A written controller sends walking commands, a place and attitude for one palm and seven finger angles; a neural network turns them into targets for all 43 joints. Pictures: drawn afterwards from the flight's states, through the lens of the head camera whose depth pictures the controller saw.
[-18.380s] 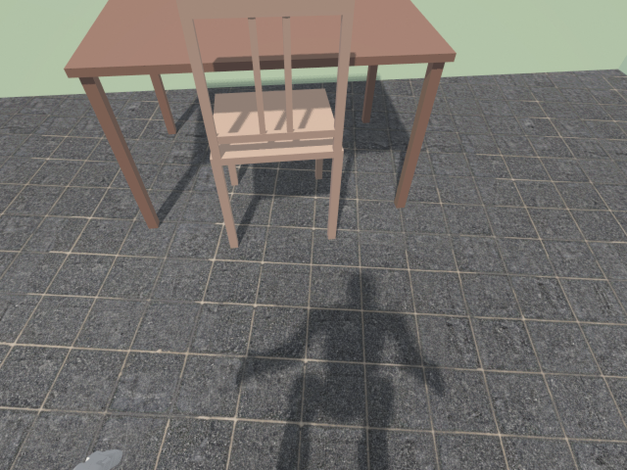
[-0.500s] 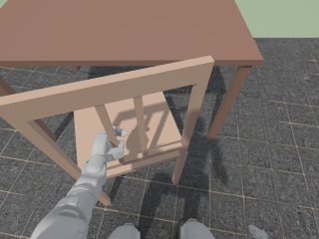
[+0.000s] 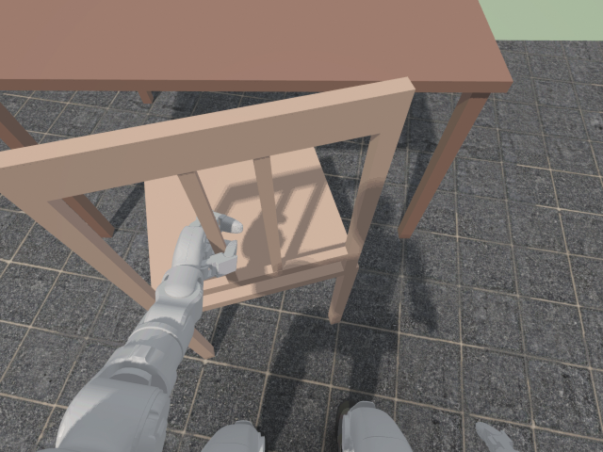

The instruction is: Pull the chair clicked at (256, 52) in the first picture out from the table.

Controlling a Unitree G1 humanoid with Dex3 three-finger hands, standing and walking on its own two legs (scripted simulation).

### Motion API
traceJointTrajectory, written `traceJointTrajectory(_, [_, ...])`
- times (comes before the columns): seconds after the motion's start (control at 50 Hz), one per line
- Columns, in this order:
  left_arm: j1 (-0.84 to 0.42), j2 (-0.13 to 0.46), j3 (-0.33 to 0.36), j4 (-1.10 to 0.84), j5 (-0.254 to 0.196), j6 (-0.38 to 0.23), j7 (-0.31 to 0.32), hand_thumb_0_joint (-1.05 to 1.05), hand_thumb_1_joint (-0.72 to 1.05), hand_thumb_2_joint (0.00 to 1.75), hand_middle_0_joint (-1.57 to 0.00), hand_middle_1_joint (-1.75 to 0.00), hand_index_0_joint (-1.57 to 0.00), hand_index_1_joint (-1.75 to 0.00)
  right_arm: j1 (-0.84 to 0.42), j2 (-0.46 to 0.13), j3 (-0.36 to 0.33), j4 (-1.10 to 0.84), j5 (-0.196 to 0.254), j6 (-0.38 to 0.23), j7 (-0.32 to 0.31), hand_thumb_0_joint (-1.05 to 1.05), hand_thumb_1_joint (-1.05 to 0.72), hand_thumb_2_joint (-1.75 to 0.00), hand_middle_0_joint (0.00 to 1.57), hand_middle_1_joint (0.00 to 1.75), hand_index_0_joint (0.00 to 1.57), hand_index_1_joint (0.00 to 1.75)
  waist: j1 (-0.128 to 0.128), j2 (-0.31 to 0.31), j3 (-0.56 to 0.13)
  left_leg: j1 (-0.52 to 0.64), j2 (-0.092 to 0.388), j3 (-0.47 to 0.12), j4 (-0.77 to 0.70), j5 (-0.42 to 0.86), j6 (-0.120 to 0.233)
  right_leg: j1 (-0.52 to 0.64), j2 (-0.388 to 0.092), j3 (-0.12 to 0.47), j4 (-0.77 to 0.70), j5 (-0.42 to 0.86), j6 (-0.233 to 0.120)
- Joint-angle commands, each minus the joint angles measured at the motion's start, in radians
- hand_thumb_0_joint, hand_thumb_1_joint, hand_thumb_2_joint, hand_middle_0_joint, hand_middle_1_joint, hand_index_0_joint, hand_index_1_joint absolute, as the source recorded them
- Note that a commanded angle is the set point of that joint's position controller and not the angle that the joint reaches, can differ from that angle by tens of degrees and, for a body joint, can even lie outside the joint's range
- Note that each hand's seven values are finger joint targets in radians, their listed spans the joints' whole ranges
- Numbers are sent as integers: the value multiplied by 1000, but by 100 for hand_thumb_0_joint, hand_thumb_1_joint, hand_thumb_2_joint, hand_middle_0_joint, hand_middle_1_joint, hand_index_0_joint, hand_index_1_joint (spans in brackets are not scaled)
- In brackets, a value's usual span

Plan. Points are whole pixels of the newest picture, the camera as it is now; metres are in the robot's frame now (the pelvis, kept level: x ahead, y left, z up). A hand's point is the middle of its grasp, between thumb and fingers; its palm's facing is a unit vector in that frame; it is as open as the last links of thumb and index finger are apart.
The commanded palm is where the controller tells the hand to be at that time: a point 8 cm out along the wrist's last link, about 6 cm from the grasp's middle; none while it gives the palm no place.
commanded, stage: step backward, pulling the chair out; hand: left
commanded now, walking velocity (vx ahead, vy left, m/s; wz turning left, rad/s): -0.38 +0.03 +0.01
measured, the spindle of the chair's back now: (215, 237) +0.40 +0.14 -0.04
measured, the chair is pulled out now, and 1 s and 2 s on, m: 0.23 0.37 0.61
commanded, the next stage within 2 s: stop walking, hand still on the chair in 1.46 s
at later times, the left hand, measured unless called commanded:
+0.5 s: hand (223, 293) +0.32 +0.12 -0.06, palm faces +0.01 -0.98 -0.20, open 5.2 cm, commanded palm +0.33 +0.17 -0.05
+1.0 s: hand (210, 352) +0.24 +0.13 -0.05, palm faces -0.01 -0.98 -0.19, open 5.2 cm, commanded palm +0.25 +0.18 -0.04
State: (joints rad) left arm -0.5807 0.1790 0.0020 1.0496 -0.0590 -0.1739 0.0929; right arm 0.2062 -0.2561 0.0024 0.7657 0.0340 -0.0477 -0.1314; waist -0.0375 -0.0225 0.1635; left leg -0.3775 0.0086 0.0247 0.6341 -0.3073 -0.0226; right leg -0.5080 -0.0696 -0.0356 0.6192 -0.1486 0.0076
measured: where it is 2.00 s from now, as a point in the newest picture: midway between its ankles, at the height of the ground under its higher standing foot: outside the picture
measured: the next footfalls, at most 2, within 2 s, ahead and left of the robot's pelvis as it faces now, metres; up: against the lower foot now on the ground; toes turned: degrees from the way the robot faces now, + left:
right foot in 0.34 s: -0.01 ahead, -0.13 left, +0.00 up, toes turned -3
left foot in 0.98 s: -0.09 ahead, +0.14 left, +0.00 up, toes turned -1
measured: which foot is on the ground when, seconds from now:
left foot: down 0.00-0.84, up 0.86-0.96, down 0.98-1.00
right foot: down 0.00-0.24, up 0.26-0.32, down 0.34-1.00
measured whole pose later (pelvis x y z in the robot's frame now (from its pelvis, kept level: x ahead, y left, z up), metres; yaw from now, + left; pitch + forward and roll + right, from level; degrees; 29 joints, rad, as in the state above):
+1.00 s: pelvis -0.15 +0.01 +0.00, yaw +1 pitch +3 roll +0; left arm -0.61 0.19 0.06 1.13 -0.04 -0.17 0.09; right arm 0.19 -0.28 0.02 0.82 0.04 -0.10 -0.13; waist -0.09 0.01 0.15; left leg -0.39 -0.01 -0.04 0.64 -0.28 -0.03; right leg -0.49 -0.06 -0.04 0.60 -0.16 0.02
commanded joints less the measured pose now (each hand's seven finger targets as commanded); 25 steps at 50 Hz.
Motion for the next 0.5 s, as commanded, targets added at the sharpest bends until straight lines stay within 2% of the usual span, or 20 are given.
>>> traceJointTrajectory(0.0, [-364,197,47,-173,28,-92,8,0,90,90,-50,-145,-50,-145,72,-147,-56,-46,8,-20,-16,0,-90,-90,20,30,20,30,-12,17,-582,99,135,-81,45,400,-24,370,-159,145,-31,560,-66])
traceJointTrajectory(0.04, [-351,222,57,-145,26,-86,8,0,90,90,-50,-145,-50,-145,63,-135,-49,-40,12,-24,-18,0,-90,-90,20,30,20,30,-8,-66,-596,65,47,-63,140,-43,-44,359,-263,230,-139,547,-108])
traceJointTrajectory(0.06, [-338,239,70,-124,27,-78,8,0,90,90,-50,-145,-50,-145,59,-133,-43,-39,17,-29,-18,0,-90,-90,20,30,20,30,0,-113,-580,44,20,-77,167,-183,-38,336,-288,245,-188,429,-115])
traceJointTrajectory(0.08, [-350,231,61,-125,28,-71,7,0,90,90,-50,-145,-50,-145,48,-129,-34,-41,19,-35,-16,0,-90,-90,20,30,20,30,6,-125,-559,31,14,-85,177,-225,-31,310,-292,234,-220,281,-110])
traceJointTrajectory(0.1, [-346,238,67,-121,22,-64,10,0,90,90,-50,-145,-50,-145,54,-143,-31,-23,17,-39,-18,0,-90,-90,20,30,20,30,0,-111,-539,56,17,-86,129,-197,-24,295,-281,211,-230,241,-105])
traceJointTrajectory(0.14, [-379,211,55,-140,24,-64,12,0,90,90,-50,-145,-50,-145,56,-139,-15,-19,12,-44,-20,0,-90,-90,20,30,20,30,-20,-74,-549,126,41,-75,-72,-53,-8,262,-204,111,-179,141,-41])
traceJointTrajectory(0.16, [-383,201,48,-156,22,-72,12,0,90,90,-50,-145,-50,-145,32,-152,-19,-38,10,-45,-22,0,-90,-90,20,30,20,30,-10,26,-529,100,92,-123,-159,29,16,236,-127,74,-132,0,-1])
traceJointTrajectory(0.18, [-385,181,37,-170,20,-81,10,0,90,90,-50,-145,-50,-145,9,-157,-24,-65,7,-46,-20,0,-90,-90,20,30,20,30,4,147,-496,26,162,-173,-214,43,49,246,-60,46,-38,-125,14])
traceJointTrajectory(0.2, [-387,178,34,-186,16,-83,12,0,90,90,-50,-145,-50,-145,10,-162,-30,-80,10,-45,-16,0,-90,-90,20,30,20,30,13,218,-458,-37,229,-214,-285,-20,84,267,-11,19,53,-225,13])
traceJointTrajectory(0.22, [-416,158,29,-204,16,-84,10,0,90,90,-50,-145,-50,-145,4,-147,-24,-95,3,-49,-14,0,-90,-90,20,30,20,30,21,247,-438,-103,271,-258,-308,-13,110,291,16,10,152,-229,8])
traceJointTrajectory(0.26, [-449,144,29,-208,14,-94,3,0,90,90,-50,-145,-50,-145,41,-139,-31,-71,2,-61,-15,0,-90,-90,20,30,20,30,6,193,-476,27,275,-236,-183,327,121,271,18,28,120,-130,7])
traceJointTrajectory(0.28, [-446,151,37,-189,19,-99,4,0,90,90,-50,-145,-50,-145,63,-142,-37,-54,1,-69,-13,0,-90,-90,20,30,20,30,2,143,-503,106,256,-214,-111,481,105,265,11,40,51,-17,4])
traceJointTrajectory(0.3, [-428,167,46,-159,24,-97,3,0,90,90,-50,-145,-50,-145,70,-146,-39,-46,0,-72,-12,0,-90,-90,20,30,20,30,-3,98,-501,117,242,-196,-84,537,88,281,2,46,24,96,4])
traceJointTrajectory(0.34, [-419,143,16,-163,43,-113,-4,0,90,90,-50,-145,-50,-145,71,-141,-41,-36,-11,-74,-1,0,-90,-90,20,30,20,30,-5,173,-490,99,216,-158,-67,503,47,290,-40,75,-3,217,-14])
traceJointTrajectory(0.36, [-429,187,44,-171,39,-120,2,0,90,90,-50,-145,-50,-145,83,-145,-52,-25,-2,-75,-6,0,-90,-90,20,30,20,30,-13,93,-551,100,191,-131,-33,457,26,327,-59,104,-25,291,-21])
traceJointTrajectory(0.4, [-378,244,67,-133,31,-115,8,0,90,90,-50,-145,-50,-145,95,-150,-57,-14,11,-73,-15,0,-90,-90,20,30,20,30,-18,-30,-594,115,102,-73,68,271,-17,317,-171,208,-105,399,-67])
traceJointTrajectory(0.42, [-379,255,68,-131,31,-112,9,0,90,90,-50,-145,-50,-145,76,-140,-52,-14,12,-73,-14,0,-90,-90,20,30,20,30,-14,-36,-589,107,61,-61,125,78,-32,292,-233,255,-159,382,-91])
traceJointTrajectory(0.44, [-366,265,73,-120,29,-107,8,0,90,90,-50,-145,-50,-145,56,-130,-44,-21,13,-73,-15,0,-90,-90,20,30,20,30,-4,-79,-555,70,30,-73,169,-112,-32,267,-269,273,-208,288,-104])
traceJointTrajectory(0.46, [-357,269,77,-113,29,-99,8,0,90,90,-50,-145,-50,-145,41,-131,-39,-25,15,-74,-15,0,-90,-90,20,30,20,30,6,-114,-521,44,15,-87,202,-172,-29,239,-283,272,-240,169,-112])
traceJointTrajectory(0.48, [-352,254,76,-104,31,-89,7,0,90,90,-50,-145,-50,-145,47,-133,-31,-17,11,-75,-13,0,-90,-90,20,30,20,30,4,-125,-508,39,15,-101,189,-172,-25,249,-281,254,-241,166,-117])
